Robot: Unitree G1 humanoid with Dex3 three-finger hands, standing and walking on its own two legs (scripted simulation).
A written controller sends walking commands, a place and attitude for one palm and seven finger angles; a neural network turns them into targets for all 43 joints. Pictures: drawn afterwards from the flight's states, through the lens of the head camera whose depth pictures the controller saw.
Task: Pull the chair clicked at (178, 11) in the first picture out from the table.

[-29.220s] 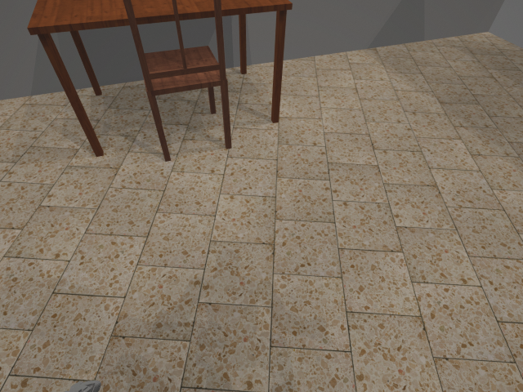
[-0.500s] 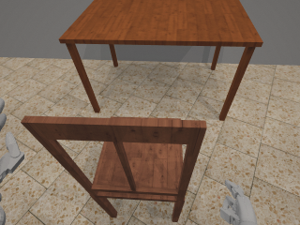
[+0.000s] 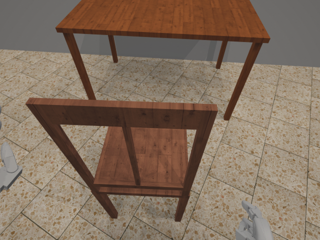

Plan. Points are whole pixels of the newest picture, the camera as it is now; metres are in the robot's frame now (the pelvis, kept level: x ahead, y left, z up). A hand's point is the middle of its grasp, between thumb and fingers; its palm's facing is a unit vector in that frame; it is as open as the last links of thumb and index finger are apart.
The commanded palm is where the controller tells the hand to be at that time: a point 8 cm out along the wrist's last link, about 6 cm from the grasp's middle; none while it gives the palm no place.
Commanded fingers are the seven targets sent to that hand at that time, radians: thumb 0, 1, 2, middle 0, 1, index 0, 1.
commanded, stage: step back with the hand held close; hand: left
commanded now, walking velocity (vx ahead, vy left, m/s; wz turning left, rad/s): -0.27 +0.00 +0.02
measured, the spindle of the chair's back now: (133, 160) +0.34 +0.11 -0.05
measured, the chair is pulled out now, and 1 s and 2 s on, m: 0.64 0.64 0.64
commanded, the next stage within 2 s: stop stepping back and stand still in 1.28 s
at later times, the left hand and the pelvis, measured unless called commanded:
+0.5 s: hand (10, 177) +0.18 +0.27 +0.17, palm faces +0.45 -0.74 -0.49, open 7.4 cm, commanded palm +0.11 +0.30 +0.18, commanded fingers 0.00 0.90 0.90 -0.20 -0.30 -0.20 -0.30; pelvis -0.02 +0.00 -0.01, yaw +1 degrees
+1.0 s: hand out of the picture +0.15 +0.28 +0.17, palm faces +0.46 -0.73 -0.51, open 7.4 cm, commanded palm +0.08 +0.30 +0.18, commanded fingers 0.00 0.90 0.90 -0.20 -0.30 -0.20 -0.30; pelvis -0.05 +0.00 +0.00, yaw +3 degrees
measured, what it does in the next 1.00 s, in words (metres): lifts its right foot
